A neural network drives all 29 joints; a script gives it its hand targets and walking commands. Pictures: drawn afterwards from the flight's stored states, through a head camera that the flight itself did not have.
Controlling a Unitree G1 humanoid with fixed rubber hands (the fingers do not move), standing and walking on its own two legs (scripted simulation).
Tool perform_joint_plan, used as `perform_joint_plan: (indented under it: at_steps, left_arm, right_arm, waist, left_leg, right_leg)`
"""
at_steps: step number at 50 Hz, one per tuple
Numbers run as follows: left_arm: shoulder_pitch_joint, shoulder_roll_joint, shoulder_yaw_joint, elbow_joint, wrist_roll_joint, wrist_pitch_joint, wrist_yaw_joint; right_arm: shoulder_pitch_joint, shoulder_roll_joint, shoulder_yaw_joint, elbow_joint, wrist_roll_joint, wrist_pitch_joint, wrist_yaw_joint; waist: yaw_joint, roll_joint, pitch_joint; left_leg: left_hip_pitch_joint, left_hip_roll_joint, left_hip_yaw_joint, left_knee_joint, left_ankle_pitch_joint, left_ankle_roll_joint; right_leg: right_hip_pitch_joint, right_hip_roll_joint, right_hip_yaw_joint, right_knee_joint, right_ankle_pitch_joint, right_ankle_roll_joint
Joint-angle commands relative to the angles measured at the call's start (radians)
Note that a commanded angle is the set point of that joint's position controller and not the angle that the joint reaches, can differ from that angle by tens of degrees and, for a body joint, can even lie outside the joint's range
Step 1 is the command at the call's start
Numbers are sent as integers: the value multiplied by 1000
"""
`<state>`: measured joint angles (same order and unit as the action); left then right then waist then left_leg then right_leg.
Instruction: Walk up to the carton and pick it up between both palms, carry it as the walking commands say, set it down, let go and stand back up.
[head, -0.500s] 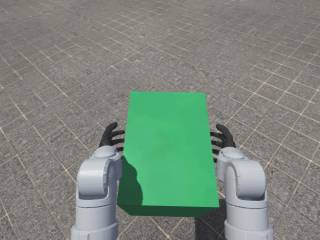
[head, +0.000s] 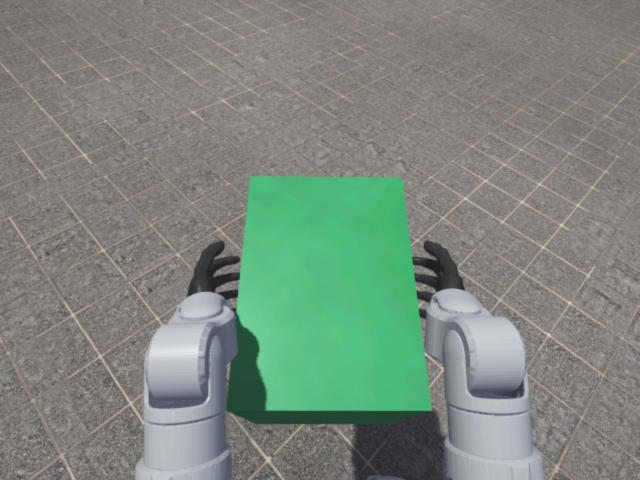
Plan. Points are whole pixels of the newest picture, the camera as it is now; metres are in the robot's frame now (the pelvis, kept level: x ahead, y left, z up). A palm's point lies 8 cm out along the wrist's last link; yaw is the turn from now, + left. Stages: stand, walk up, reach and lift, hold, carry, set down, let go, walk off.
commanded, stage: carry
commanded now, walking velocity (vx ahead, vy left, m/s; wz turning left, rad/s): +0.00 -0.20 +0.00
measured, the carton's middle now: (324, 308) +0.34 +0.00 +0.01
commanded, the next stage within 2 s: none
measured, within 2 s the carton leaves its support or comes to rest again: neither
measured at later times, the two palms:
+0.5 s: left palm (345, 321) +0.28 -0.01 +0.09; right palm (575, 337) +0.26 -0.28 +0.08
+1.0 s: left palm (438, 330) +0.26 -0.11 +0.09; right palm out of the picture +0.26 -0.38 +0.08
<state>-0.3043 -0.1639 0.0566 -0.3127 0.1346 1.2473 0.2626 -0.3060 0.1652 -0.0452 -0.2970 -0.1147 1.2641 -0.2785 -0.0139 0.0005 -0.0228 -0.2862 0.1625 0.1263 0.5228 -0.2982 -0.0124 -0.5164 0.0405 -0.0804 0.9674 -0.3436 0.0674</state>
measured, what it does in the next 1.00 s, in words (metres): steps to the right: right foot, then left foot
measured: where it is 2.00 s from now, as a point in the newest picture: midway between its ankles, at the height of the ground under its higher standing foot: outside the picture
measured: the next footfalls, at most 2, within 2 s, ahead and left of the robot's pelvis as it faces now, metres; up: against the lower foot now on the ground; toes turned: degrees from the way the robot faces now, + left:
right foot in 0.22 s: +0.09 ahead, -0.21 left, +0.00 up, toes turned -5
left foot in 0.60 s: -0.01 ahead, -0.06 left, +0.00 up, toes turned +11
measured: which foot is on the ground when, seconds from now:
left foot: down 0.00-0.22, up 0.24-0.58, down 0.60-1.00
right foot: up 0.00-0.20, down 0.22-0.60, up 0.62-0.98, down 1.00-1.00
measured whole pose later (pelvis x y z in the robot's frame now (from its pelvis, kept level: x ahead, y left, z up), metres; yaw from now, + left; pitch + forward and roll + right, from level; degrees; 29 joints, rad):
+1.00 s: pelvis -0.03 -0.24 -0.02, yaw -1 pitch +3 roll +1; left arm -0.33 -0.17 0.05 -0.33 0.13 1.26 0.29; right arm -0.31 0.17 -0.06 -0.30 -0.11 1.24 -0.26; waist 0.02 0.01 -0.03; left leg -0.32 0.18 0.15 0.61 -0.32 -0.09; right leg -0.44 -0.02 -0.09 0.60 -0.21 -0.04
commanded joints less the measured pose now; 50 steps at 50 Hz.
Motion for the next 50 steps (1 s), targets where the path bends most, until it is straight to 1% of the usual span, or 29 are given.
perform_joint_plan:
  at_steps: [1,6,8,9,10,11,12,14,15,17,19,22,24,26,27,28,29,30,31,32,34,35,38,40,45,47,48,49,50]
  left_arm:
    - [-470,-1092,-597,-124,-390,-31,-213]
    - [-411,-1060,-587,-77,-387,-5,-214]
    - [-394,-1066,-568,-56,-382,1,-224]
    - [-375,-1058,-551,-52,-378,-1,-232]
    - [-355,-1070,-530,-23,-378,-3,-241]
    - [-364,-1062,-510,-31,-373,-9,-245]
    - [-350,-1075,-488,-5,-372,-9,-253]
    - [-333,-1074,-460,5,-358,-17,-262]
    - [-326,-1077,-435,18,-364,-19,-268]
    - [-294,-1082,-395,-17,-346,-38,-266]
    - [-299,-1074,-399,-24,-337,-42,-260]
    - [-272,-1042,-412,-27,-319,-47,-247]
    - [-279,-1030,-437,-52,-320,-43,-236]
    - [-294,-1034,-460,-76,-329,-43,-233]
    - [-298,-1035,-474,-77,-330,-43,-228]
    - [-322,-1046,-490,-79,-336,-43,-227]
    - [-325,-1038,-501,-85,-338,-40,-225]
    - [-358,-1065,-514,-115,-347,-41,-223]
    - [-358,-1060,-511,-100,-341,-40,-218]
    - [-360,-1073,-511,-73,-346,-35,-222]
    - [-382,-1075,-527,-88,-347,-45,-215]
    - [-394,-1094,-549,-105,-361,-48,-212]
    - [-448,-1102,-603,-135,-390,-42,-206]
    - [-451,-1085,-607,-122,-387,-32,-202]
    - [-372,-1054,-549,-56,-359,-6,-209]
    - [-332,-1056,-527,-40,-361,-5,-222]
    - [-326,-1065,-509,-25,-358,-7,-230]
    - [-305,-1056,-478,-4,-360,-8,-239]
    - [-299,-1046,-451,-5,-359,-15,-250]
  right_arm:
    - [-455,1053,462,-150,427,-52,293]
    - [-364,982,416,-122,366,-54,269]
    - [-360,985,426,-105,349,-53,262]
    - [-363,992,453,-105,350,-52,258]
    - [-377,1004,478,-108,350,-54,253]
    - [-388,1026,503,-115,355,-54,252]
    - [-434,1034,525,-111,363,-56,253]
    - [-500,1053,569,-151,380,-52,251]
    - [-504,1076,575,-142,387,-52,250]
    - [-549,1124,626,-195,443,-55,257]
    - [-530,1126,631,-175,445,-50,256]
    - [-538,1082,627,-201,457,-49,256]
    - [-491,1067,603,-174,453,-43,259]
    - [-476,1072,585,-170,450,-46,261]
    - [-469,1064,573,-171,449,-48,264]
    - [-459,1067,559,-151,440,-50,268]
    - [-437,1054,539,-132,432,-52,271]
    - [-467,1070,541,-152,444,-58,273]
    - [-487,1061,542,-181,456,-58,280]
    - [-474,1059,533,-164,451,-57,288]
    - [-472,1065,526,-149,454,-55,298]
    - [-483,1061,514,-175,452,-58,301]
    - [-431,1037,450,-164,425,-68,299]
    - [-386,1014,424,-121,402,-63,293]
    - [-413,978,450,-143,384,-57,272]
    - [-412,993,483,-145,372,-57,260]
    - [-430,1015,512,-144,376,-58,254]
    - [-415,1016,536,-143,374,-56,245]
    - [-425,1043,566,-151,381,-54,244]
  waist:
    - [4,298,-300]
    - [-9,390,-367]
    - [10,314,-412]
    - [21,145,-421]
    - [20,-69,-447]
    - [8,-327,-454]
    - [10,-339,-407]
    - [18,-287,-317]
    - [15,-319,-311]
    - [9,-269,-362]
    - [15,-238,-386]
    - [22,-244,-398]
    - [26,-203,-420]
    - [19,-207,-451]
    - [8,-175,-447]
    - [-4,-102,-444]
    - [-13,132,-411]
    - [-1,309,-353]
    - [10,213,-290]
    - [3,135,-286]
    - [13,100,-286]
    - [14,122,-307]
    - [2,277,-331]
    - [-10,291,-332]
    - [0,261,-349]
    - [19,191,-390]
    - [32,62,-404]
    - [20,-170,-405]
    - [3,-430,-434]
  left_leg:
    - [358,118,-54,-21,935,66]
    - [345,130,-45,14,874,43]
    - [263,138,-29,89,642,14]
    - [131,103,-12,179,407,-5]
    - [-55,37,-12,264,-20,-10]
    - [-237,-67,4,454,-379,-37]
    - [-258,-79,-54,581,-419,-23]
    - [-224,-98,-46,656,-291,-1]
    - [-241,-105,-39,657,-233,2]
    - [-241,-107,-31,611,-175,-4]
    - [-208,-120,-2,507,-206,-7]
    - [-118,-155,26,329,-235,1]
    - [-61,-155,20,200,-205,13]
    - [42,-141,23,21,-127,32]
    - [163,-113,36,-119,2,32]
    - [296,-24,-44,-193,110,47]
    - [355,197,-331,-285,71,105]
    - [360,422,-562,-278,308,195]
    - [311,423,-500,-220,461,216]
    - [298,382,-410,-177,490,223]
    - [337,237,-213,-125,613,130]
    - [392,192,-145,-83,793,93]
    - [428,141,-104,-27,1003,61]
    - [432,129,-111,-15,997,75]
    - [290,175,-105,-11,790,76]
    - [213,174,-84,72,593,45]
    - [78,128,-46,181,360,10]
    - [-120,32,-13,294,-115,-6]
    - [-259,-77,-6,532,-381,-26]
  right_leg:
    - [-143,26,-12,-39,-54,-44]
    - [2,0,-56,-309,16,-46]
    - [173,-29,-61,-544,156,-49]
    - [313,-96,9,-655,258,-52]
    - [459,-213,145,-645,487,-63]
    - [528,-372,358,-603,634,-107]
    - [422,-368,338,-631,335,-107]
    - [242,-314,240,-752,-253,-109]
    - [262,-283,187,-754,-268,-113]
    - [352,-232,130,-693,-65,-79]
    - [405,-236,114,-660,69,-94]
    - [406,-270,202,-699,217,-127]
    - [423,-278,196,-660,375,-172]
    - [420,-264,169,-653,378,-167]
    - [342,-235,133,-654,367,-131]
    - [210,-203,100,-594,341,-103]
    - [27,-138,44,-423,257,-68]
    - [-167,-68,-3,-205,-67,-43]
    - [-193,-66,69,-31,-125,-54]
    - [-199,-63,117,62,-117,-71]
    - [-207,-50,99,78,12,-83]
    - [-214,-27,66,72,25,-82]
    - [-200,28,15,70,18,-76]
    - [-195,44,-7,14,-23,-69]
    - [-37,-41,22,-199,-11,-63]
    - [134,-79,33,-470,71,-64]
    - [310,-103,48,-630,188,-61]
    - [472,-214,190,-643,449,-65]
    - [518,-371,389,-607,602,-104]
